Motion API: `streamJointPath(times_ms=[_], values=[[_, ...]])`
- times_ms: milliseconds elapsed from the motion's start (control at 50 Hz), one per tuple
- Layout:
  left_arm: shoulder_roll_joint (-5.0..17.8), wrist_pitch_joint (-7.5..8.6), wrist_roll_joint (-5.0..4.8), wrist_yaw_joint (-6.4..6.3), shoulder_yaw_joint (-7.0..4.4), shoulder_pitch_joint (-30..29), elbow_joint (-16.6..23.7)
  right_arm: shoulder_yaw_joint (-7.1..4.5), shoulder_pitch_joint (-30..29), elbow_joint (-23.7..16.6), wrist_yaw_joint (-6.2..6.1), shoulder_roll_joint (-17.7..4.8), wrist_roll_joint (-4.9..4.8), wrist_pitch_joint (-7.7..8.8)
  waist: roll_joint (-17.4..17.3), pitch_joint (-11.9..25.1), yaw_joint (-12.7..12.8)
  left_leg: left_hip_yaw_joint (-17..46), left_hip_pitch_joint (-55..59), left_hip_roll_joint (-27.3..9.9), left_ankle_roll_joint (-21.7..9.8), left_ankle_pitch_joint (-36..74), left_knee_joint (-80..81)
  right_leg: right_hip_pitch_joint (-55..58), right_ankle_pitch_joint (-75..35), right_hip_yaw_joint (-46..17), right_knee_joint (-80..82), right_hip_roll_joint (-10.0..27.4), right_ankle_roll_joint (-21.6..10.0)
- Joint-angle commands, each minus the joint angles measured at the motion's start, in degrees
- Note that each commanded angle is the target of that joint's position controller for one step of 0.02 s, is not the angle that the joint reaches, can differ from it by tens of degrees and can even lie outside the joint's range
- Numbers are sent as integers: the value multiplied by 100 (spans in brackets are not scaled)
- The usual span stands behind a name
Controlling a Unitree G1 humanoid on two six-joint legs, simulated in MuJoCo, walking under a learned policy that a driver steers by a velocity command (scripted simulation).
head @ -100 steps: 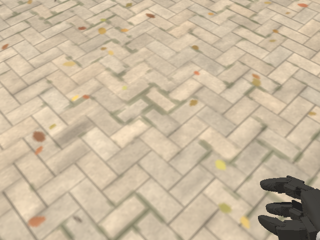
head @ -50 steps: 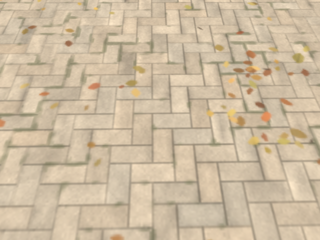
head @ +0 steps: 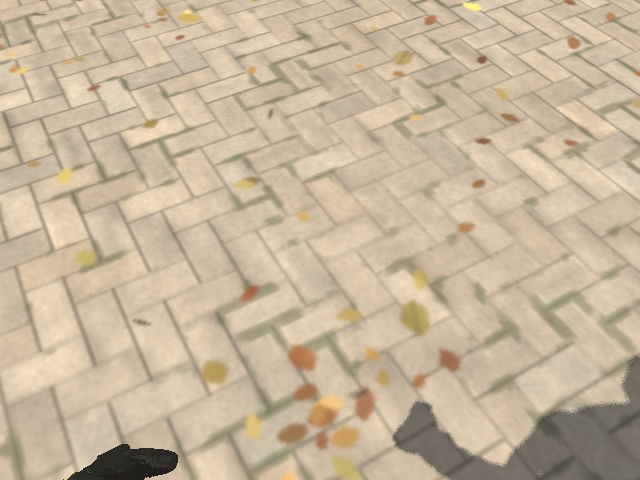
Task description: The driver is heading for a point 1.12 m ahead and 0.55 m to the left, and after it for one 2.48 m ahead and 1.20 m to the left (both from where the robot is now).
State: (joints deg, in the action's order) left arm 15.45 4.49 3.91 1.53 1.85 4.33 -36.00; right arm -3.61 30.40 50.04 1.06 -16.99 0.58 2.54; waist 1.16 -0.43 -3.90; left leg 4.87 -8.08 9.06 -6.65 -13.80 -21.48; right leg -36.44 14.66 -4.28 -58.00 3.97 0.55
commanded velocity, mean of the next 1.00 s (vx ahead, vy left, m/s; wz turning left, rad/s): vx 1.00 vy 0.00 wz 0.93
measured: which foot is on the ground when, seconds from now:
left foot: down 0.00-0.20, up 0.22-0.60, down 0.62-1.00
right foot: up 0.00-0.16, down 0.18-0.62, up 0.64-1.00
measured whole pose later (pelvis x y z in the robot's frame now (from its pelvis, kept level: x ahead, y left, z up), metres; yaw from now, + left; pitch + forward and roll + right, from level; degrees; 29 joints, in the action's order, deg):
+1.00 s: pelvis +0.88 +0.26 -0.02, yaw +55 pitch +2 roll +0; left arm 16.6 3.4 1.4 0.5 1.1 0.3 -32.2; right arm -4.9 26.1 45.4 0.9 -20.7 0.4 2.9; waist -0.8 -1.3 -6.8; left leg 16.8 4.6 9.3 -8.1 -27.6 -25.4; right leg -32.4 4.6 -4.5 -31.2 3.6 2.1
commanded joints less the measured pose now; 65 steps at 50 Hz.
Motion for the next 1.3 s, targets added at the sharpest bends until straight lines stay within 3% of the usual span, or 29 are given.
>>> streamJointPath(times_ms=[20, 120, 160, 180, 200, 220, 240, 280, 380, 480, 520, 580, 600, 620, 640, 660, 700, 760, 820, 880, 940, 980, 1000, 1020, 1040, 1060, 1100, 1180, 1300], values=[[402, 19, -142, 95, -7, -689, 640, -268, -770, -656, -4, -957, -59, 197, -356, -646, 303, 1517, -1756, -1053, -846, 271, 1624, 985, -1175, 376, 1695, -75, 205], [659, 67, -200, -26, -128, -725, 614, -385, -402, -579, -7, -1154, -133, 188, -387, -134, 82, 1697, -421, -1245, -385, 2361, 765, 1857, -1683, 334, 2803, -370, 85], [978, 123, -187, -157, -316, 431, 296, -424, -465, -569, -19, -1357, -79, 169, -217, 717, 682, 1459, -178, -1008, -137, 3684, -1061, 3228, -763, 418, 2942, -569, -66], [1240, 161, -124, -270, -455, 1528, 93, -390, -677, -639, -1, -1232, -65, 217, -147, 1296, 1248, 1305, -966, -782, -29, 3075, -2562, 4597, -120, -18, 2737, -19, -216], [1691, 167, 71, -383, -623, 2559, -3, -174, -648, -862, -39, -397, -130, 283, 904, 2170, 1459, 747, -2208, -378, -8, 81, -4550, 6026, 2253, -2013, 3090, 1677, -510], [2017, 84, 26, -341, -715, 2133, -19, -30, -239, -1199, -27, -214, -256, 236, 2271, 2640, 884, 248, -3362, -294, 33, -1466, -5743, 6215, 3279, -4840, 4258, 2553, -1018], [1352, 47, -19, -324, -645, 1566, 64, -65, -783, -1017, -79, -596, -94, 111, 1128, 1572, 908, 112, -3929, -814, -16, -814, -5994, 5453, 3548, -4173, 4296, 2183, -1023], [724, 59, -43, -273, -501, 1337, -94, -81, -1519, -1054, 52, -619, 60, 9, 124, 455, 877, -33, -3802, -1175, 77, -300, -5501, 4204, 1224, -2166, 4253, 1639, -824], [391, 263, -278, -163, -436, 1704, -726, 76, -2352, -1626, 302, -185, 152, -297, 389, -148, 482, -246, -4021, -1506, 185, -14, -5096, 3491, -1591, 36, 4624, 1191, -477], [760, 346, -255, -185, -510, 1403, -885, 215, -3220, -2032, 504, -272, 127, -287, 90, -683, 275, -1052, -2971, -1289, 15, 1437, -2892, 2863, -2693, 1677, 5258, 733, -256], [1021, 319, -244, -211, -563, 1750, -972, 219, -3260, -1969, 499, -326, 120, -263, 106, -552, 273, -1573, -2262, -809, -209, 1379, -2395, 3291, -5329, 1968, 4747, 698, -173], [1566, 64, -203, -325, -710, 1617, -840, 17, -1542, -1463, 367, -767, 109, -214, 513, 500, -731, -1522, -307, -287, -569, 622, -2274, 3535, -7676, 1863, 2157, 1059, -172], [1569, -18, -175, -315, -718, 1365, -697, -152, -256, -1033, 255, -1036, 110, -185, 360, 1039, -1254, -1127, 1283, -232, -797, 471, -1914, 2741, -6944, 1742, 388, 1058, -216], [1166, -43, -91, -212, -652, 1475, -726, -313, -237, -853, 83, -1314, 35, -216, -462, 871, -943, -369, 2190, -606, -954, 36, -1642, 1324, -1597, 1690, -1747, 200, -113], [569, 14, -91, -172, -481, 1973, -187, -422, -891, -1138, 27, -2009, 141, -339, -1628, 1212, 5, 2436, 3227, -1928, -1734, 687, -1259, -724, 1624, 1236, -3884, -473, 177], [965, 168, -153, -176, -480, 1313, 240, -487, -598, -1358, -21, -2023, 110, -396, -932, 1954, -485, 4001, 3563, -2353, -2202, -766, 54, -1529, 1144, 81, -3994, -453, 149], [1014, 279, -155, -181, -428, 894, 217, -374, -941, -1150, -116, -1476, 55, -297, 185, 269, 31, 3548, 1615, -2165, -1701, -752, 818, -1355, 513, -20, -2647, 89, 113], [862, -76, 35, -194, -376, 1163, 104, -197, -1283, -1104, -143, -1068, 20, -30, 394, -262, 698, 2327, -525, -1482, -1534, 469, 875, -138, 1001, -20, -1473, 397, 362], [539, -177, -37, -113, -262, 215, 526, -205, -1348, -1068, -87, -1056, -5, 136, 141, -603, 602, 1709, -1670, -950, -1338, 682, 1170, 469, 46, 284, 191, 398, 466], [383, -141, -227, -25, -191, -298, 642, -287, -1257, -1023, -19, -1150, -50, 177, -141, -420, 311, 1525, -1740, -724, -917, 1311, 1124, 1474, -1809, 364, 1697, 87, 339], [652, -113, -288, -59, -275, -340, 627, -354, -990, -935, -31, -1251, -72, 152, -325, -167, 167, 1850, -713, -956, -639, 2152, 630, 1868, -1819, 248, 2478, -135, 204], [1058, -83, -289, -173, -462, 594, 360, -406, -1033, -921, -56, -1495, -5, 123, -239, 491, 653, 1849, -134, -906, -377, 3571, -784, 2860, -749, 290, 2597, -465, 117], [1250, -65, -261, -261, -577, 1762, 89, -399, -1261, -921, -33, -1557, 27, 144, -98, 1035, 1367, 1547, -414, -749, -237, 3806, -2180, 4022, -417, 476, 2573, -407, 41], [1615, -23, -111, -393, -718, 2979, -123, -217, -1356, -1034, -39, -932, 56, 231, 468, 1700, 1799, 1130, -1270, -447, -149, 2343, -4204, 5276, 1326, -557, 2645, 609, -136], [2116, -10, 100, -369, -790, 2661, -121, 29, -693, -1346, -28, -53, -158, 255, 2348, 2062, 983, 601, -2910, 175, 34, -1640, -5686, 5954, 3007, -3989, 4116, 2101, -576], [1679, -38, -24, -293, -784, 1912, -42, 86, -745, -1238, -68, -406, -10, 204, 1876, 1571, 779, 436, -3600, -302, -88, -1026, -6090, 5348, 3807, -5000, 4564, 2060, -898], [871, -54, -97, -189, -629, 1365, -126, 54, -1484, -1175, 41, -669, 171, 111, 273, 443, 725, 222, -3437, -837, -15, -190, -5560, 3958, 2449, -2976, 4369, 1480, -872], [589, 147, -201, -109, -510, 1890, -788, 192, -2069, -1487, 236, -315, 228, -25, 413, -191, 496, 449, -3428, -959, 144, -330, -4720, 3092, 637, -1483, 4676, 977, -826], [988, 217, -381, -32, -610, 1892, -958, 432, -3433, -2046, 418, -270, 176, 108, 244, -588, 415, -663, -1818, -1068, 405, 1280, -1870, 1832, -1363, -378, 5737, 558, -989]])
